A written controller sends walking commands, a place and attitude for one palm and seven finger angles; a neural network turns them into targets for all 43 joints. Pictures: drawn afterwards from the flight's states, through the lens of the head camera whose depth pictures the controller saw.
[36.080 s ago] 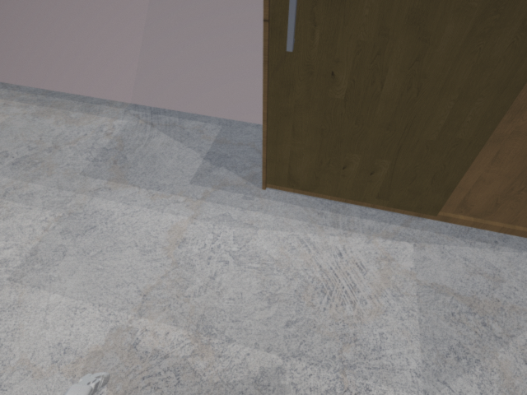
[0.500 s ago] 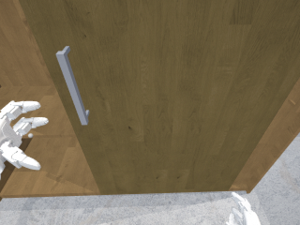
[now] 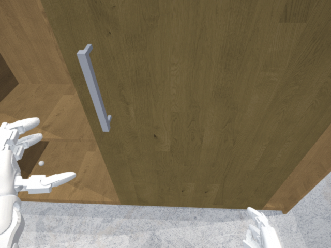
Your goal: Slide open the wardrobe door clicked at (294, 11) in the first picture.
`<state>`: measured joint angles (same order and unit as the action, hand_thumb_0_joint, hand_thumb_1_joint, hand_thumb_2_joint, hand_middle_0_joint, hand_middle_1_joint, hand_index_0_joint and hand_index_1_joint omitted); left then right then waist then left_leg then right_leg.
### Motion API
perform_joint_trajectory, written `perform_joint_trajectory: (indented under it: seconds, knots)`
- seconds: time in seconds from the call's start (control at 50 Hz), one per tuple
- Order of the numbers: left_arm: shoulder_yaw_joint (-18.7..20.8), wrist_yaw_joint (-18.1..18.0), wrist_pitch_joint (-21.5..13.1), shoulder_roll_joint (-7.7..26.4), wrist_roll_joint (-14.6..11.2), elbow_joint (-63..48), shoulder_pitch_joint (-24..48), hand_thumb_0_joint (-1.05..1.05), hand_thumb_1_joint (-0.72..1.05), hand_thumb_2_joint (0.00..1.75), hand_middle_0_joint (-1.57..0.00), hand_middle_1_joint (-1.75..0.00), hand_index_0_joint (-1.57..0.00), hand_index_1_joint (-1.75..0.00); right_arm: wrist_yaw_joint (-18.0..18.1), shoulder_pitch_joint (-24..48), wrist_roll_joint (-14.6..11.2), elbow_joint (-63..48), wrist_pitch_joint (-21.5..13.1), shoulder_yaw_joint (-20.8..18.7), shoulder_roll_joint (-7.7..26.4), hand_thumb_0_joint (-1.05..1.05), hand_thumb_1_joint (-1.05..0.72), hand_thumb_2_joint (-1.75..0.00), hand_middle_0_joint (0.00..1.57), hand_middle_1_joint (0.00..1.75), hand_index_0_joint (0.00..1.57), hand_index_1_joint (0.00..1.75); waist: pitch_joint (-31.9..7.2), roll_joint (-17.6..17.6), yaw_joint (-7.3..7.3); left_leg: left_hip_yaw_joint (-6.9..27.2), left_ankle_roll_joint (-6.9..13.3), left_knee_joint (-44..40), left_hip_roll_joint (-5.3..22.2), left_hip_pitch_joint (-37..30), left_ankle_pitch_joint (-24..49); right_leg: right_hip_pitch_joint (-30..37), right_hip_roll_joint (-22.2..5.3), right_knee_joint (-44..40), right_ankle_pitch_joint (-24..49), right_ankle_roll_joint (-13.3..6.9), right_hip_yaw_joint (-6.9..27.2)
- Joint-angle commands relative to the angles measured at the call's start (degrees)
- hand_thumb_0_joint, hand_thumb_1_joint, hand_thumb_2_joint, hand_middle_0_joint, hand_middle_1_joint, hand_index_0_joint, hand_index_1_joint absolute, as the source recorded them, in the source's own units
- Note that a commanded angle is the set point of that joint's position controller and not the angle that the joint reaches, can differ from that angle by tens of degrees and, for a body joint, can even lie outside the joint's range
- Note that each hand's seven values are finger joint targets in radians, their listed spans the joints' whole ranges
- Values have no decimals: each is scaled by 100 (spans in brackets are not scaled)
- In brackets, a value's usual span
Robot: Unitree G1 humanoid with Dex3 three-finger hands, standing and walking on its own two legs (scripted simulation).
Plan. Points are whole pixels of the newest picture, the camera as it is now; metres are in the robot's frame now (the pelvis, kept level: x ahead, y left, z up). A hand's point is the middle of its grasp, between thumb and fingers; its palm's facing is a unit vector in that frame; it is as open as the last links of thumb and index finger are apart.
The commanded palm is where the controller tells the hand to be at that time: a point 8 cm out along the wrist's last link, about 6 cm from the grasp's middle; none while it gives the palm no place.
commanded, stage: draw the hand back to the body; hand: left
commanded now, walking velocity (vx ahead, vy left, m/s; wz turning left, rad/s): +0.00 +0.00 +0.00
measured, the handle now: (98, 92) +0.47 +0.27 +0.13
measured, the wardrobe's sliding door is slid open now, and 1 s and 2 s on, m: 0.67 0.67 0.67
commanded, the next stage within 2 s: step back with the hand held close in 0.80 s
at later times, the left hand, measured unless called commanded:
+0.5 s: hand (58, 158) +0.22 +0.25 +0.16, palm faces +0.42 -0.83 -0.38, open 8.1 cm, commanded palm +0.17 +0.28 +0.18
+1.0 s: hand (55, 161) +0.21 +0.24 +0.17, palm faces +0.44 -0.81 -0.39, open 7.4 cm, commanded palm +0.16 +0.28 +0.17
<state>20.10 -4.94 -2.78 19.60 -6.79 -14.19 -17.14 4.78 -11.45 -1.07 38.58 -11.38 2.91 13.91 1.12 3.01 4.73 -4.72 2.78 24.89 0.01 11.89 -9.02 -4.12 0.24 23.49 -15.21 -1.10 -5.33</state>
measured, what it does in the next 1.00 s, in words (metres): stands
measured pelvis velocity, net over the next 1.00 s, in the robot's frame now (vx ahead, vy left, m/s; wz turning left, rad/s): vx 0.02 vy -0.02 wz -0.02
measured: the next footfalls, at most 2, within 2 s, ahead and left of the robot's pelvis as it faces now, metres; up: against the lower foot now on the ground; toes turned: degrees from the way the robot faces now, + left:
none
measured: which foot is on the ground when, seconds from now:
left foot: down 0.00-1.00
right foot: down 0.00-1.00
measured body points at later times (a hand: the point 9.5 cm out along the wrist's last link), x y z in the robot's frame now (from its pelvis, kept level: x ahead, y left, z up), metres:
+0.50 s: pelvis +0.03 -0.01 +0.00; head +0.01 -0.03 +0.45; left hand +0.19 +0.29 +0.18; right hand +0.22 -0.24 -0.08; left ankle +0.06 +0.09 -0.74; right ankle -0.02 -0.10 -0.74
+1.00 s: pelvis +0.02 -0.02 +0.00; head -0.01 -0.04 +0.45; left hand +0.18 +0.28 +0.19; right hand +0.21 -0.25 -0.08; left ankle +0.06 +0.09 -0.74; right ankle -0.02 -0.10 -0.74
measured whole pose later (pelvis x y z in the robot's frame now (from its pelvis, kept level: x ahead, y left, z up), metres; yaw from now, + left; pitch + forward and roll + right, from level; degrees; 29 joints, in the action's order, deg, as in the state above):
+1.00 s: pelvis +0.02 -0.02 +0.00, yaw -1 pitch -4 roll -1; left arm 20.4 -5.2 -5.0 21.0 -5.1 -22.1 -26.2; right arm 4.2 -10.5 -0.2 36.5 -3.1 1.3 13.8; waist -0.1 3.9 3.8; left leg -4.6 1.2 24.2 2.1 10.1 -10.1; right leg -0.8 2.6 18.9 -14.3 -2.3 -4.9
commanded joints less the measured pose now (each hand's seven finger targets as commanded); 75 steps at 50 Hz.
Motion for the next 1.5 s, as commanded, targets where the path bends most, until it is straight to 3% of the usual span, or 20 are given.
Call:
perform_joint_trajectory:
  seconds: [0.0,0.22,0.4,0.42,0.5,0.64,0.76,0.86,0.9,0.92,0.94,0.98,1.02,1.08,1.12,1.18,1.2,1.24,1.4,1.48]
  knots:
    - [539,-242,-488,1370,142,-1384,1092,0,17,55,-22,-73,-22,-73,96,829,24,-881,-181,-324,713,0,-90,-90,20,30,20,30,-532,56,-132,706,-60,-627,227,-1055,-398,-751,-40,-687,225,-46,474]
    - [512,-150,-461,1123,126,-1872,-327,0,57,74,-21,-49,-21,-49,-81,824,83,-1077,118,-363,602,0,-90,-90,20,30,20,30,-526,59,-16,568,-125,-477,258,-1181,1059,-304,-51,-562,1244,-47,423]
    - [541,-99,-413,1158,121,-2305,-570,0,90,90,-20,-30,-20,-30,-93,799,86,-1187,306,-395,584,0,-90,-90,20,30,20,30,-555,59,-38,430,-90,-317,233,-1233,1318,-350,-45,-615,1623,-4,443]
    - [525,-111,-396,1130,118,-2271,-578,0,90,90,-20,-30,-20,-30,-83,795,83,-1188,318,-393,568,0,-90,-90,20,30,20,30,-516,202,-55,406,-87,-312,223,-1229,1276,-385,-63,-600,1603,5,461]
    - [572,-129,-379,1196,112,-2219,-492,0,90,90,-20,-30,-20,-30,-40,826,88,-1181,360,-408,582,0,-90,-90,20,30,20,30,-462,-128,-48,386,-53,-321,192,-1182,1120,-381,-56,-675,1611,17,459]
    - [543,-117,-393,1148,76,-2104,-450,0,90,90,-20,-30,-20,-30,0,887,99,-1173,411,-383,534,0,-90,-90,20,30,20,30,-406,-184,-34,358,-25,-344,143,-1173,896,-397,-98,-766,1510,51,502]
    - [532,-117,-457,1163,96,-2172,-386,0,90,90,-20,-30,-20,-30,8,940,105,-1138,374,-380,511,0,-90,-90,20,30,20,30,-368,131,-34,333,-27,-359,128,-1248,810,-421,-110,-860,1409,47,547]
    - [526,-106,-490,1129,75,-2064,-446,0,90,90,-20,-30,-20,-30,21,966,104,-1129,369,-380,503,0,-90,-90,20,30,20,30,-281,-88,-28,346,-25,-411,121,-1202,670,-432,-105,-933,1216,61,538]
    - [710,-133,-466,1319,74,-1751,-281,0,90,90,-20,-30,-20,-30,44,936,97,-1042,384,-401,554,0,-90,-90,20,30,20,30,-207,-179,-55,331,-23,-444,130,-1167,603,-467,-96,-1003,1144,64,538]
    - [1235,-184,-671,1915,171,-2177,398,0,90,90,-20,-30,-20,-30,13,1009,45,-1292,520,-404,645,0,-90,-90,20,30,20,30,182,-364,-201,357,95,-28,250,-829,217,-1295,-433,-1347,1487,343,1073]
    - [915,-154,-690,1484,180,-1722,-96,0,90,90,-20,-30,-20,-30,16,927,85,-1177,621,-385,539,0,-90,-90,20,30,20,30,68,-689,-250,411,98,154,235,-697,256,-1222,-585,-1235,1810,390,1001]
    - [652,-126,-674,1241,247,-1634,-355,0,90,90,-20,-30,-20,-30,-16,901,74,-1288,749,-394,544,0,-90,-90,20,30,20,30,-189,-701,-244,301,88,234,237,-618,488,-1036,-660,-994,2438,489,920]
    - [641,-136,-731,1240,263,-1812,-474,0,90,90,-20,-30,-20,-30,-2,877,59,-1367,820,-425,582,0,-90,-90,20,30,20,30,-592,-387,-257,247,99,203,272,-760,1006,-871,-625,-687,2910,531,796]
    - [653,-194,-770,1302,256,-2296,-683,0,90,90,-20,-30,-20,-30,4,843,31,-1528,924,-464,617,0,-90,-90,20,30,20,30,-924,-22,-265,288,112,105,353,-846,1229,-891,-527,-516,2385,519,751]
    - [835,-239,-800,1463,236,-2519,-929,0,90,90,-20,-30,-20,-30,35,842,32,-1613,959,-451,610,0,-90,-90,20,30,20,30,-1078,-43,-251,421,129,26,418,-785,1453,-777,-428,-364,2193,433,707]
    - [1053,-280,-854,1629,203,-2669,-1130,0,90,90,-20,-30,-20,-30,48,783,22,-1719,1002,-480,610,0,-90,-90,20,30,20,30,-994,-233,-272,529,99,-45,483,-519,1190,-842,-376,-333,1746,324,756]
    - [1220,-307,-893,1783,205,-2769,-1165,0,90,90,-20,-30,-20,-30,68,791,33,-1728,1005,-501,641,0,-90,-90,20,30,20,30,-1093,-46,-265,607,103,-127,515,-457,1162,-735,-334,-236,1641,262,738]
    - [1200,-309,-933,1675,180,-2610,-1307,0,90,90,-20,-30,-20,-30,71,727,26,-1751,993,-500,629,0,-90,-90,20,30,20,30,-993,-56,-286,719,96,-259,610,-235,881,-734,-266,-164,1291,193,737]
    - [1153,-309,-1138,1445,382,-2462,-1035,0,90,90,-20,-30,-20,-30,97,662,51,-1731,659,-546,797,0,-90,-90,20,30,20,30,-613,786,-265,1664,356,-1658,1192,1946,-2808,345,186,968,183,153,554]
    - [1105,-289,-1205,1404,393,-2551,-1191,0,90,90,-20,-30,-20,-30,46,523,39,-1665,528,-576,749,0,-90,-90,20,30,20,30,-649,226,-314,1646,232,-1426,1101,1659,-2553,-52,186,714,52,58,639]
